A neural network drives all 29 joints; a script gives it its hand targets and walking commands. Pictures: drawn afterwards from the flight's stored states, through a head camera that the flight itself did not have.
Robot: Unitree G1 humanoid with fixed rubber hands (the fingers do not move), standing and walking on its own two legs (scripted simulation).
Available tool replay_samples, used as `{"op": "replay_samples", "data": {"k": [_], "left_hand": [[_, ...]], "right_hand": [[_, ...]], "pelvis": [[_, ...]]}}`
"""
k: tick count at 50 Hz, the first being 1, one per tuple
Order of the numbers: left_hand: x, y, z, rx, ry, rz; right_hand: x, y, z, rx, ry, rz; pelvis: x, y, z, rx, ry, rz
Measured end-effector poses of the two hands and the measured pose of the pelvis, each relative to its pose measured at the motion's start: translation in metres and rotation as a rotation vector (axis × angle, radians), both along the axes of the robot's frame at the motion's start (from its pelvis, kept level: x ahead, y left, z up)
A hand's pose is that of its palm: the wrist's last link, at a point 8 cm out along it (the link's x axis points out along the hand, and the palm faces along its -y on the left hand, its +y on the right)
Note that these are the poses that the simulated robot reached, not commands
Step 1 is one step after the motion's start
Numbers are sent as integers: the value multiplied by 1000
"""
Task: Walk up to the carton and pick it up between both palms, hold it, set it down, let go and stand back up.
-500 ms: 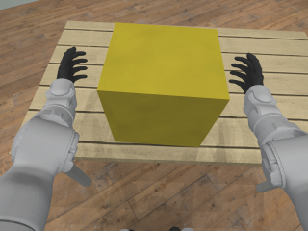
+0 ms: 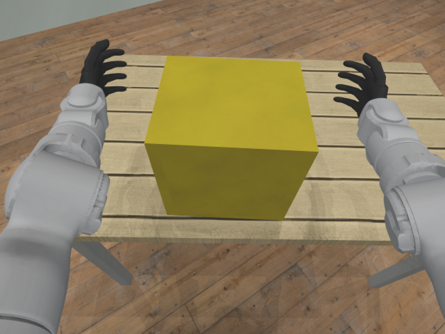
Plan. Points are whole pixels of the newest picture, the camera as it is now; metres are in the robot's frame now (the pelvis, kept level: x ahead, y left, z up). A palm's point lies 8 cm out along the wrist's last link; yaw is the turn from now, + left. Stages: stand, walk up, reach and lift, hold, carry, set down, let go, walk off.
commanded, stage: set down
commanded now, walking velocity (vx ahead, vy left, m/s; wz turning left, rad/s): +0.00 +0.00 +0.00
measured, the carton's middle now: (228, 143) +0.49 -0.01 +0.02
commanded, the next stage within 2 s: none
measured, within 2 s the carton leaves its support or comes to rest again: neither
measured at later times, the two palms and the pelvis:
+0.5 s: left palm (92, 63) +0.50 +0.21 +0.20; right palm (387, 85) +0.46 -0.25 +0.19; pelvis +0.01 +0.00 +0.02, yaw -1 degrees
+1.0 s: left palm (93, 128) +0.44 +0.22 +0.13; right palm (369, 148) +0.39 -0.23 +0.11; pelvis +0.00 +0.00 +0.02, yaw -1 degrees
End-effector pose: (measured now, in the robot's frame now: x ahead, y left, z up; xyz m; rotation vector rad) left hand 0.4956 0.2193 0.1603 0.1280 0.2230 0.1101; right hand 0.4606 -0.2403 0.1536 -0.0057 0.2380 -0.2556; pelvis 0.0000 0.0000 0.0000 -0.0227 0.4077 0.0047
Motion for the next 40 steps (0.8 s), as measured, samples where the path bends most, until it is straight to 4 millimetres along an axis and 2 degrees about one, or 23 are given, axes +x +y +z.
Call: {"op": "replay_samples", "data": {"k": [9,14,27,33,40], "left_hand": [[1,-1,12,-13,3,-12],[2,-6,17,-30,8,-29],[1,-11,45,-58,6,-51],[-13,-7,30,-50,15,-69],[-38,0,-11,-54,52,-72]], "right_hand": [[-3,-15,7,-3,0,-1],[-1,-14,12,4,-5,18],[-3,-9,37,1,0,14],[-15,-8,24,-2,10,16],[-40,-2,-17,17,40,32]], "pelvis": [[5,1,6,2,-37,-17],[6,0,9,3,-49,-22],[11,-4,17,4,-131,-15],[12,-4,20,3,-185,-12],[9,-3,21,2,-216,-12]]}}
